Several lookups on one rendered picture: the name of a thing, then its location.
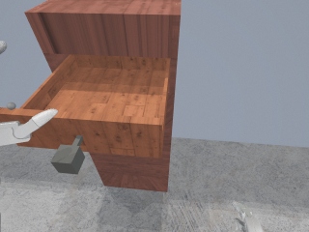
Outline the left robot hand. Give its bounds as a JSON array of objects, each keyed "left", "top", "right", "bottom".
[{"left": 0, "top": 41, "right": 59, "bottom": 146}]

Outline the handle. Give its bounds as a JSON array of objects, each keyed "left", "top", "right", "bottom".
[{"left": 51, "top": 135, "right": 85, "bottom": 175}]

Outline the cabinet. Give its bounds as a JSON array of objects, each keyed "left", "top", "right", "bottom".
[{"left": 24, "top": 0, "right": 182, "bottom": 192}]

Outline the drawer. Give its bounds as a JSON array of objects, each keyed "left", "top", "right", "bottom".
[{"left": 0, "top": 54, "right": 171, "bottom": 159}]

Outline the right robot hand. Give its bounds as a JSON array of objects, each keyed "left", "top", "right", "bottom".
[{"left": 228, "top": 201, "right": 264, "bottom": 232}]

